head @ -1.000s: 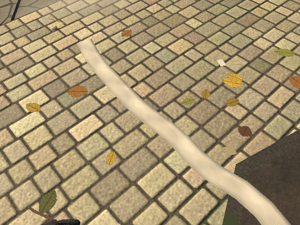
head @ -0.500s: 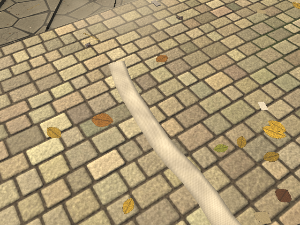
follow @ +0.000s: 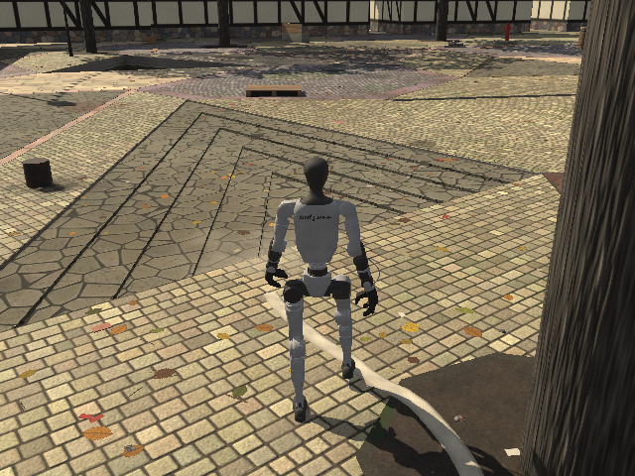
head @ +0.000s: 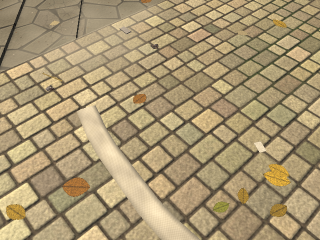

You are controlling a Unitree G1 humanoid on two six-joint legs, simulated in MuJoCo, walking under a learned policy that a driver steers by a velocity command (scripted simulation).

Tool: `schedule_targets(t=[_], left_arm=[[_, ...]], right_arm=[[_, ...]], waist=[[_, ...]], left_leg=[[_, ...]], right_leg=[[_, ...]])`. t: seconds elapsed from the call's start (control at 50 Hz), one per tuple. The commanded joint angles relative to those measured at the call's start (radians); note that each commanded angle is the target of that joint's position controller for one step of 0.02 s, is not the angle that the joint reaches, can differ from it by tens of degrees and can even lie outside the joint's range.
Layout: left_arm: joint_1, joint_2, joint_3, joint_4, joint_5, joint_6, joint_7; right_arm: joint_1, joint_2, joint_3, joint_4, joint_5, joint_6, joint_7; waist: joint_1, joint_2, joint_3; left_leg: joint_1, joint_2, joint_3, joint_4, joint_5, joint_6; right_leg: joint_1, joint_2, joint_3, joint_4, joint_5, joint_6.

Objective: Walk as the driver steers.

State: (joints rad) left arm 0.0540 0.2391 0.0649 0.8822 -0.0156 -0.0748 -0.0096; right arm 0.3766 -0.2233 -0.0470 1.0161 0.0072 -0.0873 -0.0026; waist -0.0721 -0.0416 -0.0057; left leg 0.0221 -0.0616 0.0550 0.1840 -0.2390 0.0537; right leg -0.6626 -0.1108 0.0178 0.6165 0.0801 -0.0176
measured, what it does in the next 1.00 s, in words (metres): walks ahead: right foot, then left foot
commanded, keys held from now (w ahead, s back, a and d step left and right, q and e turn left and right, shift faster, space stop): w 1.00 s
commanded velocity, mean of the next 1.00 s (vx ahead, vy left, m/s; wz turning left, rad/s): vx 0.50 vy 0.00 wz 0.00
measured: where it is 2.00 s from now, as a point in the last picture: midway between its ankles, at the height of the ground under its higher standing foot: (151, 124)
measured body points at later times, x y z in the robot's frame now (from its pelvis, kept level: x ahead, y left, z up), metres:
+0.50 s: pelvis +0.28 -0.05 +0.00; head +0.29 -0.06 +0.45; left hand +0.27 +0.21 -0.13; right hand +0.44 -0.31 -0.11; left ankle +0.46 +0.13 -0.68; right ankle +0.22 -0.14 -0.74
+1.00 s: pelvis +0.55 +0.02 +0.00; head +0.57 +0.03 +0.45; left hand +0.70 +0.29 -0.12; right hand +0.55 -0.24 -0.13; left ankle +0.52 +0.10 -0.74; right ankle +0.69 -0.17 -0.67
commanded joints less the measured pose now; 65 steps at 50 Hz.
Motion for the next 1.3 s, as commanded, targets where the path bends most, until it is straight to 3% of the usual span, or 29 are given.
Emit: schedule_targets(t=[0.02,0.08,0.12,0.14,0.16,0.18,0.2,0.24,0.26,0.3,0.4,0.56,0.62,0.66,0.68,0.7,0.72,0.74,0.76,0.78,0.84,0.92,1.04,1.16,1.22,1.24,1.26,1.28,1.3], left_arm=[[-0.162,0.048,-0.002,-0.102,-0.006,-0.023,-0.020],[-0.126,0.078,0.005,-0.108,-0.009,-0.032,-0.033],[0.089,0.141,0.040,-0.045,-0.003,-0.035,-0.028],[0.281,0.204,0.062,0.004,0.007,-0.034,-0.019],[0.406,0.304,0.086,0.031,0.020,-0.028,-0.014],[0.407,0.227,0.059,0.034,0.013,-0.025,-0.016],[0.311,0.174,0.041,0.020,0.005,-0.026,-0.015],[0.156,0.106,0.017,-0.012,0.013,-0.027,-0.018],[0.125,0.081,0.009,-0.012,0.022,-0.031,-0.022],[0.136,0.086,0.010,0.004,0.023,-0.036,-0.024],[0.221,0.136,0.019,0.040,0.020,-0.034,0.006],[0.346,0.155,0.026,0.101,0.000,-0.014,0.019],[0.341,0.171,0.036,0.112,-0.005,-0.001,0.025],[0.299,0.180,0.039,0.104,-0.007,0.009,0.026],[0.294,0.152,0.028,0.097,-0.002,0.013,0.026],[0.317,0.112,0.010,0.072,0.020,0.013,0.026],[0.430,-0.016,-0.024,0.075,0.012,-0.011,0.014],[0.354,0.098,0.000,0.079,-0.010,-0.034,0.010],[0.262,0.140,0.011,0.050,-0.029,-0.047,0.007],[0.218,0.136,0.012,0.043,-0.026,-0.049,0.015],[0.234,0.094,0.022,0.050,-0.007,-0.017,0.022],[0.145,0.083,0.025,0.019,0.006,0.003,0.027],[-0.040,0.053,0.014,-0.033,0.004,-0.006,0.009],[-0.173,0.060,0.000,-0.090,-0.007,-0.020,-0.025],[-0.066,0.112,0.020,-0.073,-0.006,-0.028,-0.032],[0.074,0.148,0.041,-0.029,-0.002,-0.028,-0.028],[0.263,0.206,0.064,0.023,0.007,-0.027,-0.020],[0.395,0.305,0.088,0.051,0.019,-0.021,-0.014],[0.398,0.238,0.063,0.054,0.010,-0.018,-0.017]], right_arm=[[0.067,-0.166,-0.036,-0.007,0.005,0.007,-0.008],[0.045,-0.184,-0.046,-0.004,0.009,0.018,-0.013],[-0.002,-0.183,-0.044,-0.016,0.011,0.026,-0.013],[-0.011,-0.155,-0.031,-0.036,0.001,0.025,-0.011],[0.100,-0.037,0.005,-0.049,-0.007,0.004,0.000],[0.082,-0.068,0.000,-0.033,0.008,-0.024,0.007],[-0.012,-0.150,-0.022,-0.062,0.036,-0.039,0.012],[-0.111,-0.147,-0.030,-0.082,0.029,-0.036,0.001],[-0.094,-0.132,-0.036,-0.076,0.019,-0.021,-0.006],[-0.056,-0.084,-0.033,-0.066,0.013,0.005,-0.010],[-0.208,-0.090,-0.040,-0.121,-0.003,0.013,-0.011],[-0.443,-0.072,-0.020,-0.195,0.013,0.000,0.024],[-0.439,-0.099,-0.023,-0.211,0.016,-0.011,0.039],[-0.306,-0.142,-0.046,-0.177,0.013,-0.016,0.038],[-0.134,-0.192,-0.073,-0.121,0.009,-0.016,0.032],[0.046,-0.277,-0.094,-0.087,-0.003,-0.013,0.022],[0.076,-0.314,-0.096,-0.068,-0.003,-0.011,0.032],[0.044,-0.217,-0.068,-0.080,0.006,-0.015,0.034],[-0.042,-0.176,-0.056,-0.099,0.007,-0.020,0.031],[-0.123,-0.157,-0.046,-0.118,-0.001,-0.021,0.032],[-0.177,-0.101,-0.029,-0.113,-0.020,-0.025,0.035],[-0.110,-0.155,-0.040,-0.084,-0.012,-0.027,0.013],[-0.026,-0.157,-0.035,-0.055,-0.002,-0.014,-0.005],[0.053,-0.174,-0.045,-0.007,0.007,0.012,-0.011],[0.008,-0.198,-0.056,-0.013,0.011,0.023,-0.015],[-0.016,-0.188,-0.052,-0.019,0.012,0.028,-0.015],[-0.020,-0.159,-0.038,-0.036,0.003,0.029,-0.015],[0.095,-0.048,-0.004,-0.049,-0.006,0.011,-0.004],[0.075,-0.062,-0.004,-0.038,0.004,-0.016,0.003]], waist=[[-0.016,0.098,0.106],[0.028,0.125,0.076],[0.146,0.132,-0.055],[0.216,0.082,-0.191],[0.185,-0.159,-0.346],[0.192,-0.183,-0.405],[0.179,-0.133,-0.245],[0.118,-0.012,-0.069],[0.081,-0.027,-0.038],[0.053,-0.044,-0.021],[0.072,-0.015,0.033],[0.142,-0.018,0.095],[0.116,-0.033,0.086],[0.034,-0.048,0.006],[-0.036,-0.022,-0.100],[-0.076,0.131,-0.257],[-0.003,0.387,-0.356],[-0.034,0.258,-0.301],[-0.021,0.206,-0.176],[0.011,0.115,-0.110],[0.079,0.129,-0.045],[0.075,0.092,0.015],[0.024,0.101,0.060],[-0.005,0.107,0.105],[0.073,0.143,0.032],[0.146,0.137,-0.048],[0.215,0.092,-0.180],[0.185,-0.141,-0.337],[0.191,-0.193,-0.398]], left_leg=[[0.042,0.309,-0.129,-0.017,0.300,0.141],[0.090,0.334,-0.128,0.068,0.477,0.118],[0.044,0.276,-0.076,0.306,0.769,0.082],[-0.140,0.223,-0.039,0.565,0.627,0.049],[-0.561,0.046,-0.006,0.976,0.119,-0.028],[-0.697,0.016,-0.158,1.131,-0.326,-0.019],[-0.786,0.083,-0.167,1.187,-0.282,0.001],[-0.733,0.175,-0.117,1.078,-0.117,0.006],[-0.665,0.205,-0.124,1.018,-0.069,0.006],[-0.598,0.216,-0.114,0.961,-0.032,-0.004],[-0.725,0.222,-0.107,0.711,0.198,-0.044],[-0.704,0.161,-0.065,0.383,0.306,-0.034],[-0.657,0.145,-0.062,0.336,0.202,0.001],[-0.444,0.089,-0.010,0.306,0.160,0.035],[-0.204,0.079,-0.007,0.313,0.176,0.064],[0.102,0.285,-0.257,0.325,0.184,0.131],[0.369,0.460,-0.728,0.168,-0.023,0.280],[0.326,0.429,-0.737,0.116,-0.127,0.238],[0.203,0.402,-0.590,0.106,-0.083,0.194],[0.060,0.368,-0.480,0.083,0.021,0.173],[-0.156,0.298,-0.315,0.000,0.157,0.162],[-0.168,0.296,-0.238,-0.061,0.247,0.181],[-0.125,0.249,-0.123,-0.080,0.266,0.138],[0.050,0.318,-0.120,-0.005,0.326,0.133],[0.082,0.325,-0.104,0.129,0.631,0.101],[0.048,0.282,-0.067,0.285,0.760,0.078],[-0.118,0.229,-0.032,0.534,0.638,0.046],[-0.536,0.061,0.003,0.946,0.180,-0.031],[-0.684,0.009,-0.143,1.112,-0.329,-0.027]], right_leg=[[-0.072,0.018,-0.017,-0.069,-0.040,-0.013],[0.034,0.050,-0.036,-0.113,-0.141,-0.052],[0.356,0.118,-0.089,-0.143,-0.136,-0.097],[0.672,0.015,0.023,-0.101,-0.100,-0.152],[1.073,-0.248,0.480,-0.156,-0.222,-0.315],[1.100,-0.297,0.714,-0.297,-0.298,-0.338],[0.969,-0.260,0.565,-0.311,-0.327,-0.279],[0.653,-0.176,0.323,-0.377,-0.221,-0.223],[0.555,-0.138,0.251,-0.412,-0.190,-0.202],[0.466,-0.115,0.191,-0.463,-0.154,-0.210],[0.500,-0.106,0.109,-0.510,-0.070,-0.212],[0.646,-0.125,0.043,-0.477,-0.091,-0.179],[0.721,-0.165,0.054,-0.409,-0.008,-0.158],[0.716,-0.136,0.020,-0.254,0.263,-0.127],[0.642,-0.077,-0.023,-0.049,0.320,-0.098],[0.424,-0.004,-0.076,0.296,0.007,-0.058],[0.052,0.180,-0.011,0.588,-0.638,-0.009],[-0.057,0.124,0.108,0.702,-0.659,-0.030],[-0.111,0.075,0.086,0.707,-0.564,-0.049],[-0.070,0.020,0.059,0.664,-0.466,-0.050],[0.064,-0.040,0.056,0.539,-0.354,-0.042],[-0.028,-0.053,0.042,0.373,-0.228,-0.005],[-0.024,-0.009,-0.005,0.062,0.026,0.010],[-0.045,0.023,-0.018,-0.083,-0.059,-0.022],[0.151,0.080,-0.060,-0.116,-0.153,-0.066],[0.344,0.114,-0.087,-0.134,-0.137,-0.092],[0.649,0.033,0.002,-0.093,-0.110,-0.140],[1.056,-0.230,0.451,-0.141,-0.249,-0.300],[1.094,-0.291,0.717,-0.302,-0.342,-0.329]])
